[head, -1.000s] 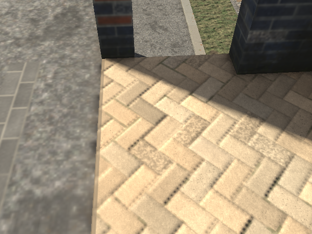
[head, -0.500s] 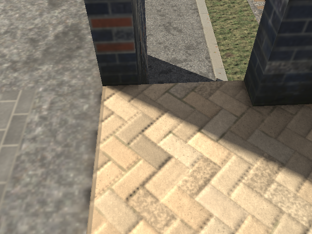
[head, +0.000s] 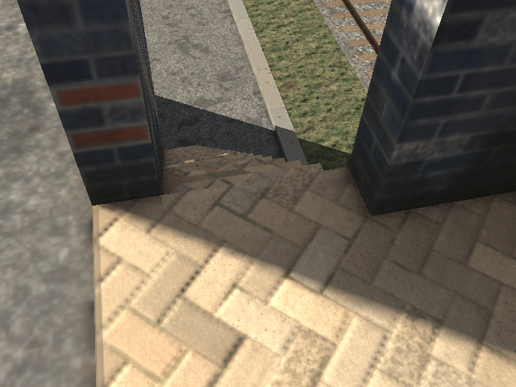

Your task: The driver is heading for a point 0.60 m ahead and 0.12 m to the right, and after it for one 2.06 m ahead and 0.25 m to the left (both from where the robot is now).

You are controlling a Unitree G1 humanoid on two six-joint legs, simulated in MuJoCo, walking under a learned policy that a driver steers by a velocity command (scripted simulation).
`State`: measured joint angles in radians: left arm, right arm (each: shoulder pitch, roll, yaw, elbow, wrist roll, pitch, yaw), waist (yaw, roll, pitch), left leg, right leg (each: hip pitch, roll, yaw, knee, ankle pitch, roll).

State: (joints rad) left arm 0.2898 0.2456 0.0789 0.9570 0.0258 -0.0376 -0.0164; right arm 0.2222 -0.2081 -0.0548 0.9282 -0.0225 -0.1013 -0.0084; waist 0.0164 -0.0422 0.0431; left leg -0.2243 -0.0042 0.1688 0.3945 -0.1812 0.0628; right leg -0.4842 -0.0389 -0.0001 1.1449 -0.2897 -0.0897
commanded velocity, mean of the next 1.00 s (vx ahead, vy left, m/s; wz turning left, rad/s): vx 0.50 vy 0.00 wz -0.27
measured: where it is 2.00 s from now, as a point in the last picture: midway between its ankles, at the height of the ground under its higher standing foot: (252, 287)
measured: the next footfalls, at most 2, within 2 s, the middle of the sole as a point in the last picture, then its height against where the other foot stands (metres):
right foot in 0.36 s outside the picture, level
left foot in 0.96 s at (298, 319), level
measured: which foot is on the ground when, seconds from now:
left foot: down 0.00-0.38, up 0.40-0.94, down 0.96-1.00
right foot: up 0.00-0.34, down 0.36-0.94, up 0.96-1.00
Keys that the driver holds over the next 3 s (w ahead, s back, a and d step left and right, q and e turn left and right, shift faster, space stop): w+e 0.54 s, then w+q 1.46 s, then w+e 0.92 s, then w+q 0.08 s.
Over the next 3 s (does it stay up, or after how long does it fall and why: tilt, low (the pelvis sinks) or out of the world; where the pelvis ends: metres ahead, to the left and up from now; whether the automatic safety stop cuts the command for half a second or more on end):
stays up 0.75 -0.09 -0.02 its command is cut before an obstacle after 1.0 s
